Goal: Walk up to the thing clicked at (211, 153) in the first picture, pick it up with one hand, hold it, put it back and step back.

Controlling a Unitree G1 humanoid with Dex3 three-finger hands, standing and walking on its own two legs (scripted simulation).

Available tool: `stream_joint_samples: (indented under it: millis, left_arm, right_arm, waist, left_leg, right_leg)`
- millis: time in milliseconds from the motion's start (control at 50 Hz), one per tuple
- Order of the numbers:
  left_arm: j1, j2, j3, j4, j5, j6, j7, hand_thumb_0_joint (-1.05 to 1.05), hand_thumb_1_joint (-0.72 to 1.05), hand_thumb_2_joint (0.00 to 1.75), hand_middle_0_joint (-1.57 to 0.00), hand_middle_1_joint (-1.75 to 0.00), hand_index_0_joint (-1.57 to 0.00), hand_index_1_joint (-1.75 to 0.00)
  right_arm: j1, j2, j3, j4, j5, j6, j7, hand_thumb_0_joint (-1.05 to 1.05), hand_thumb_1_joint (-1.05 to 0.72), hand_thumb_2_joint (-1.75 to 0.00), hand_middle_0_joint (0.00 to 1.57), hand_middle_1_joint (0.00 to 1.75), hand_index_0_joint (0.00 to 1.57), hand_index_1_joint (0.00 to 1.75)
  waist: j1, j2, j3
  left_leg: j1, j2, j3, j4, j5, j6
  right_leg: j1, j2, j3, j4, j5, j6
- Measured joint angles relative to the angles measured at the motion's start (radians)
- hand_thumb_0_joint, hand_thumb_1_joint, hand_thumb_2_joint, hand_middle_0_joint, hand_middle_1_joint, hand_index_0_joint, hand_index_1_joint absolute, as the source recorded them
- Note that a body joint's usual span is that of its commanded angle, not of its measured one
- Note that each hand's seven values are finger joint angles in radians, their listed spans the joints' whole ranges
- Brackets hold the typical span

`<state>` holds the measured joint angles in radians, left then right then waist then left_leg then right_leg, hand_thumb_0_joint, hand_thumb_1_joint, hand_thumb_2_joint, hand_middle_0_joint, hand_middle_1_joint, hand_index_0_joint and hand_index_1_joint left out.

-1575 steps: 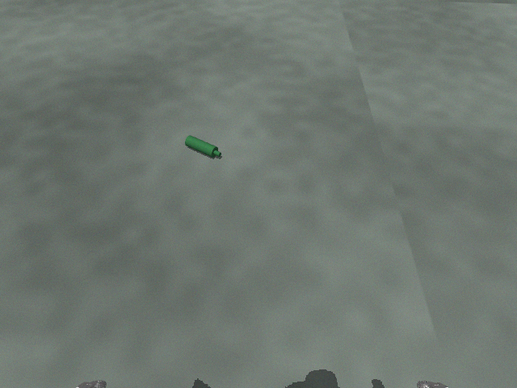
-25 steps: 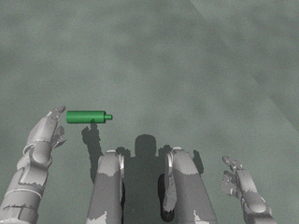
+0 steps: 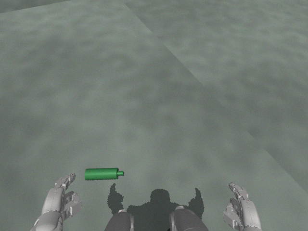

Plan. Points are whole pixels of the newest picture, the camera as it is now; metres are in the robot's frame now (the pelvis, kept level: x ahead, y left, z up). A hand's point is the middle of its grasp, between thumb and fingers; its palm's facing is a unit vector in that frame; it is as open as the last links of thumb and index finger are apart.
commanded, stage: home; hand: left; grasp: from above
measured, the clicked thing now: (104, 173) +0.46 +0.24 -0.66
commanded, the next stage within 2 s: none
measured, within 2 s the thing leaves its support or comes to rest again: neither
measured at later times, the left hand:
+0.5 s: hand (76, 212) +0.17 +0.18 -0.03, palm faces +0.07 -0.98 -0.19, open 7.4 cm
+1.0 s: hand (76, 210) +0.18 +0.18 -0.02, palm faces +0.05 -0.98 -0.20, open 7.4 cm
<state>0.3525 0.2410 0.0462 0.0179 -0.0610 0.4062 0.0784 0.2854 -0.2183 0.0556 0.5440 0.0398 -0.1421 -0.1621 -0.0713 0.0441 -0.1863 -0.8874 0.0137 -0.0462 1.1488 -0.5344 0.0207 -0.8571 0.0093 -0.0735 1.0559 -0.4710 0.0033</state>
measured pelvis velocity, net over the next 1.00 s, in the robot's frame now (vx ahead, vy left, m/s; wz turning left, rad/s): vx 0.02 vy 0.00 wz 0.01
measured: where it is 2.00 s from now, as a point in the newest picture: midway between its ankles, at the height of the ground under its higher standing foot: outside the picture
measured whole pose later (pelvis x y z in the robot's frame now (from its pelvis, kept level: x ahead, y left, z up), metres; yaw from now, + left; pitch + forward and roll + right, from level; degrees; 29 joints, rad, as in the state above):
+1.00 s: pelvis +0.02 +0.00 +0.03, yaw +1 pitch +10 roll -3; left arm 0.49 0.23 0.02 -0.10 -0.05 0.43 0.02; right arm 0.30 -0.22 0.04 0.54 0.01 -0.22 -0.18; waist -0.03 0.05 -0.17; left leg -0.67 0.01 -0.04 1.00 -0.51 0.02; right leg -0.64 0.01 -0.07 0.91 -0.45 0.00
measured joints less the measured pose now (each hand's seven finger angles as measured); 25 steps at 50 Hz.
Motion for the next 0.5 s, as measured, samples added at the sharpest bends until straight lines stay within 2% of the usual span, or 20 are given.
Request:
stream_joint_samples:
  millis: [100, 200, 500]
  left_arm:
    - [0.112, -0.010, -0.012, -0.102, -0.011, 0.024, -0.013, 0.01, 0.90, 0.90, -0.20, -0.30, -0.20, -0.30]
    - [0.167, -0.012, -0.022, -0.148, -0.007, 0.036, -0.031, 0.01, 0.90, 0.90, -0.20, -0.30, -0.20, -0.30]
    - [0.143, -0.015, -0.025, -0.128, 0.009, 0.030, -0.060, 0.01, 0.91, 0.90, -0.20, -0.30, -0.20, -0.30]
  right_arm:
    - [0.043, -0.005, -0.009, -0.021, -0.005, -0.020, -0.019, 0.01, -0.91, -0.90, 0.20, 0.30, 0.20, 0.30]
    - [0.040, -0.004, -0.013, -0.032, -0.013, -0.041, -0.024, 0.01, -0.91, -0.90, 0.20, 0.30, 0.20, 0.30]
    - [-0.015, -0.001, -0.007, -0.023, -0.031, -0.091, -0.020, 0.01, -0.90, -0.90, 0.20, 0.30, 0.20, 0.30]
  waist:
    - [0.008, 0.012, -0.009]
    - [0.021, 0.017, -0.011]
    - [0.045, -0.003, 0.026]
  left_leg:
    - [0.114, 0.000, 0.004, -0.095, 0.020, 0.002]
    - [0.177, -0.002, 0.005, -0.139, 0.028, 0.004]
    - [0.210, -0.006, -0.004, -0.153, 0.031, -0.002]
  right_leg:
    - [0.115, 0.002, 0.005, -0.098, 0.022, 0.002]
    - [0.178, 0.000, 0.006, -0.141, 0.029, 0.004]
    - [0.211, -0.004, -0.004, -0.148, 0.024, -0.001]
